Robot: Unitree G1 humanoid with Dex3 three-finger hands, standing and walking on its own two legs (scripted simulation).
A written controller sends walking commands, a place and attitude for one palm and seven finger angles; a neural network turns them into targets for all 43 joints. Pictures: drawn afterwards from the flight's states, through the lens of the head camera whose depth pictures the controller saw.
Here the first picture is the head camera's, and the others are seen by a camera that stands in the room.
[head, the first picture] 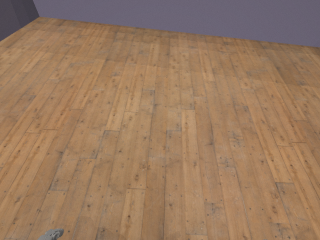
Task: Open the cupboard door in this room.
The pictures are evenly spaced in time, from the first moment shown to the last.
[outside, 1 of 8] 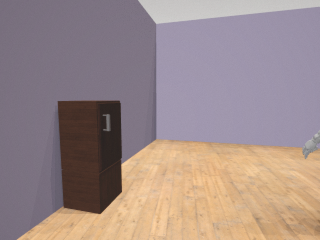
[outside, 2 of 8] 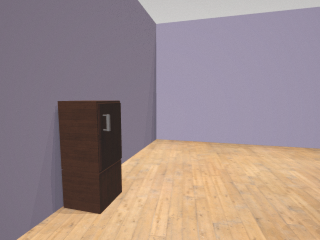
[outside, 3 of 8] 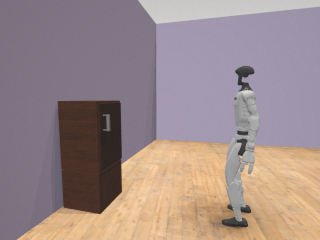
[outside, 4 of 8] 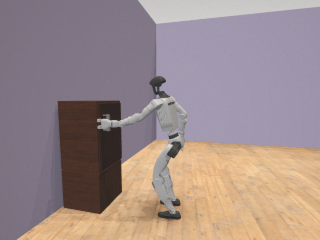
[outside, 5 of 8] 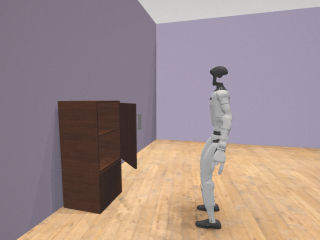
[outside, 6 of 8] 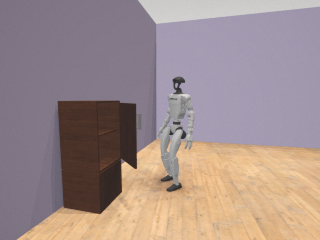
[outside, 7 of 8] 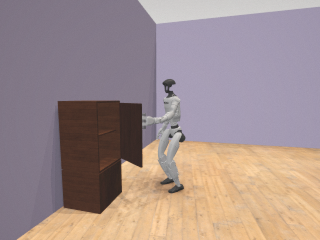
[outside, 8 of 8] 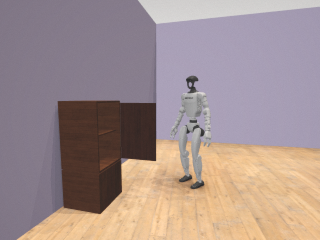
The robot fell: no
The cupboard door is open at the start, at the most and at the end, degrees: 0 91 90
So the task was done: yes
